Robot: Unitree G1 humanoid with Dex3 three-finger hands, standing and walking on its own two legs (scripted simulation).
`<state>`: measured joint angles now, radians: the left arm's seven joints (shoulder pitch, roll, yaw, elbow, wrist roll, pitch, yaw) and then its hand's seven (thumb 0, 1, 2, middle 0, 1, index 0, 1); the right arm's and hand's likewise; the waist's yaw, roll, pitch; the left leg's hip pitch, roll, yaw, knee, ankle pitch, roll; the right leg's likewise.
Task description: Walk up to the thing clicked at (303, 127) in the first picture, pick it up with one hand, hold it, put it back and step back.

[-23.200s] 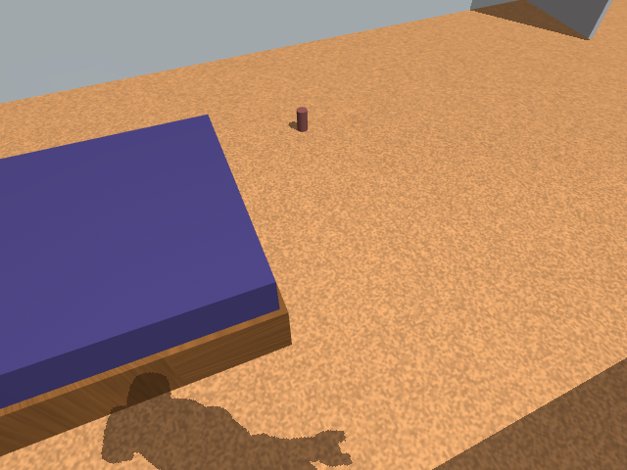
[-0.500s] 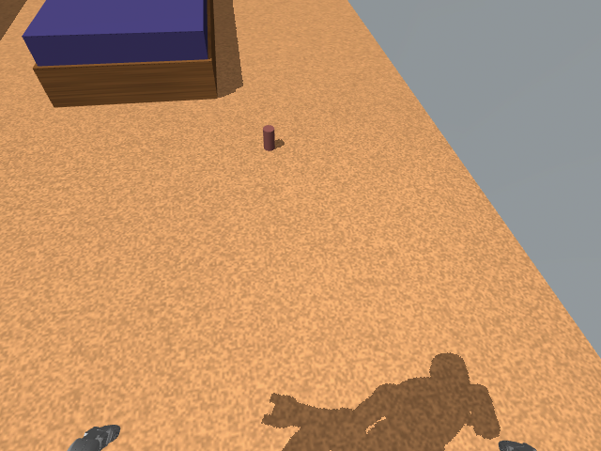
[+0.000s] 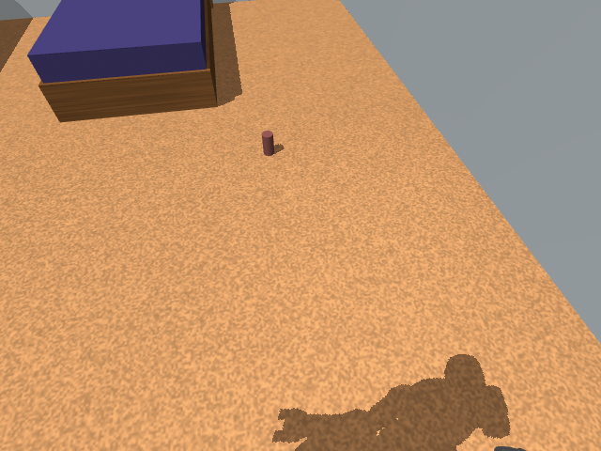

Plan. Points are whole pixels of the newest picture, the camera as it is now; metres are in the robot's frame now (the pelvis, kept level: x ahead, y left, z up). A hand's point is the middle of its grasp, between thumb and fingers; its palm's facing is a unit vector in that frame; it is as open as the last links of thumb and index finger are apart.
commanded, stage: stand
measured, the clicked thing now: (268, 143) +1.59 +0.23 -0.72
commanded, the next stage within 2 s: none
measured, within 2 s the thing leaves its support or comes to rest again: neither
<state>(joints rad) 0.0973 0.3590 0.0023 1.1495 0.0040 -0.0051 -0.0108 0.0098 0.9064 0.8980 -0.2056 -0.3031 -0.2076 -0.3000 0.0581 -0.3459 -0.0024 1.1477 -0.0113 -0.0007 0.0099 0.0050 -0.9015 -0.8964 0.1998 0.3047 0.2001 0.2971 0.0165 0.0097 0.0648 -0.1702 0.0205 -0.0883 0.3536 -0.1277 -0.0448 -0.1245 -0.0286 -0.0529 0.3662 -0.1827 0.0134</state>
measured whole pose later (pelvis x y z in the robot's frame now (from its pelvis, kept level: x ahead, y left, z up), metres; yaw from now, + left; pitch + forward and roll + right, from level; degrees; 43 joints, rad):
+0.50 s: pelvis +0.01 +0.00 +0.00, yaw -1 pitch -2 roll +0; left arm 0.10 0.35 0.01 1.13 0.00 0.00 -0.01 0.01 0.91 0.90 -0.21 -0.30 -0.21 -0.30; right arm 0.11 -0.35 0.00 1.15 -0.01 -0.01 0.01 0.01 -0.90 -0.90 0.20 0.30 0.20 0.30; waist 0.01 0.00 0.06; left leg -0.18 0.03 -0.08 0.35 -0.13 -0.05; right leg -0.14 -0.02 -0.04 0.37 -0.19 0.01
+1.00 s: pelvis +0.02 +0.00 +0.00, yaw -1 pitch -2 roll +0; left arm 0.10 0.35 0.01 1.13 0.01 0.00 -0.01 0.01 0.91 0.90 -0.21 -0.30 -0.21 -0.30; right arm 0.08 -0.36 0.01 1.14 -0.01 -0.01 0.00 0.00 -0.90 -0.90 0.20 0.30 0.20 0.30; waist 0.01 0.00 0.06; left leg -0.15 0.03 -0.07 0.33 -0.15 -0.05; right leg -0.12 -0.02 -0.04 0.35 -0.20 0.01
